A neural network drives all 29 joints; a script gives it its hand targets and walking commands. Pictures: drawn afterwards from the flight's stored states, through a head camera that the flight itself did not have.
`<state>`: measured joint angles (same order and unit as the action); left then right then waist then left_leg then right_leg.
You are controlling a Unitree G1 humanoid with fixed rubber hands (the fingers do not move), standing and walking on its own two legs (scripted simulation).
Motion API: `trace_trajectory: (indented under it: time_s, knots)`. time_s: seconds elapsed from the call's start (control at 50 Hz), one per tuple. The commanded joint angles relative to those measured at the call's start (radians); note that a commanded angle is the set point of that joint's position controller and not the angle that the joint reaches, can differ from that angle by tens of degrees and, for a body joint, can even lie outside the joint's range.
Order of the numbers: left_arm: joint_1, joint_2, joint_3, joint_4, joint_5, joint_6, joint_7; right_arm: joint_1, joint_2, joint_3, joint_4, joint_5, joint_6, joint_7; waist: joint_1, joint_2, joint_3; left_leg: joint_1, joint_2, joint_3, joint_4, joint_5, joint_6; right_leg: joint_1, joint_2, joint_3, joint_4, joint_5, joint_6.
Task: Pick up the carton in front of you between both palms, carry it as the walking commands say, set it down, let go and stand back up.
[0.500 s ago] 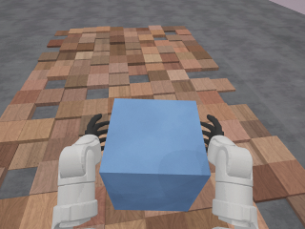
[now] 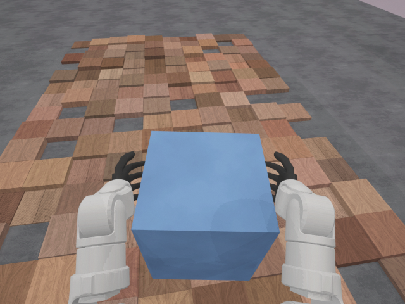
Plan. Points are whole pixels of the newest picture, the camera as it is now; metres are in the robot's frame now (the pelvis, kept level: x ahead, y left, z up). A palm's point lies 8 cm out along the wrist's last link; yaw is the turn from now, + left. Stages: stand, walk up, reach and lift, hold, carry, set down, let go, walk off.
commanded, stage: carry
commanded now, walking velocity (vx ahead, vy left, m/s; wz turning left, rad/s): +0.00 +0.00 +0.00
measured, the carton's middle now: (203, 210) +0.32 +0.00 +0.04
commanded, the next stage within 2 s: none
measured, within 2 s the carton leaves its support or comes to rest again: neither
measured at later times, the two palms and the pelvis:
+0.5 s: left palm (128, 188) +0.32 +0.14 +0.12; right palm (291, 190) +0.32 -0.16 +0.12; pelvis +0.00 -0.01 +0.00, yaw -1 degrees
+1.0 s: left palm (127, 192) +0.31 +0.14 +0.12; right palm (293, 195) +0.31 -0.16 +0.12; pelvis -0.01 +0.00 +0.00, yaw -1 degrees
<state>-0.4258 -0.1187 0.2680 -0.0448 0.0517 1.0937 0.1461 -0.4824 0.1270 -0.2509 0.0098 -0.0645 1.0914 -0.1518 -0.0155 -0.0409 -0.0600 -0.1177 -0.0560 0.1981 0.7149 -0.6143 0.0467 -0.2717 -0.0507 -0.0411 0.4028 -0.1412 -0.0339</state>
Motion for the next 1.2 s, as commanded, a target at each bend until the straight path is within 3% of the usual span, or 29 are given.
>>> trace_trajectory:
  time_s: [0.0, 0.2, 0.52, 0.56, 0.6, 0.94, 1.18]
  knots:
    - [-0.595, -0.706, -0.58, -0.073, -0.164, -0.017, -0.009, -0.551, 0.771, 0.584, -0.053, 0.173, -0.006, 0.008, 0.012, -0.011, -0.316, -0.049, 0.127, -0.137, -0.11, 0.439, 0.0, 0.26, -0.109, 0.086, 0.051, 0.565, -0.041]
    - [-0.6, -0.707, -0.578, -0.071, -0.165, -0.016, -0.01, -0.555, 0.774, 0.584, -0.052, 0.172, -0.008, 0.005, 0.013, -0.025, -0.313, -0.072, 0.122, -0.133, -0.149, 0.37, -0.008, 0.283, -0.119, 0.107, 0.043, 0.562, -0.047]
    - [-0.593, -0.702, -0.567, -0.063, -0.158, -0.016, -0.007, -0.556, 0.777, 0.582, -0.043, 0.171, -0.007, 0.003, 0.012, -0.025, -0.317, -0.065, 0.118, -0.126, -0.147, 0.382, -0.012, 0.286, -0.12, 0.113, 0.042, 0.588, -0.043]
    - [-0.6, -0.703, -0.571, -0.067, -0.16, -0.017, -0.008, -0.56, 0.78, 0.583, -0.044, 0.173, -0.008, 0.004, 0.011, -0.051, -0.332, -0.095, 0.101, -0.122, -0.152, 0.285, -0.018, 0.334, -0.15, 0.159, 0.022, 0.654, -0.066]
    - [-0.597, -0.703, -0.572, -0.068, -0.16, -0.018, -0.008, -0.56, 0.783, 0.585, -0.045, 0.177, -0.008, 0.005, 0.013, -0.05, -0.34, -0.096, 0.097, -0.124, -0.172, 0.275, -0.017, 0.354, -0.153, 0.164, 0.02, 0.653, -0.071]
    - [-0.596, -0.694, -0.559, -0.052, -0.147, -0.012, -0.005, -0.565, 0.773, 0.573, -0.034, 0.166, -0.004, 0.005, 0.005, -0.025, -0.307, -0.056, 0.104, -0.128, -0.192, 0.346, -0.002, 0.267, -0.118, 0.137, 0.014, 0.456, -0.043]
    - [-0.605, -0.699, -0.555, -0.044, -0.148, -0.013, -0.003, -0.576, 0.781, 0.568, -0.024, 0.167, -0.005, 0.003, 0.005, -0.025, -0.305, -0.056, 0.101, -0.129, -0.186, 0.357, 0.002, 0.262, -0.113, 0.138, 0.021, 0.433, -0.038]
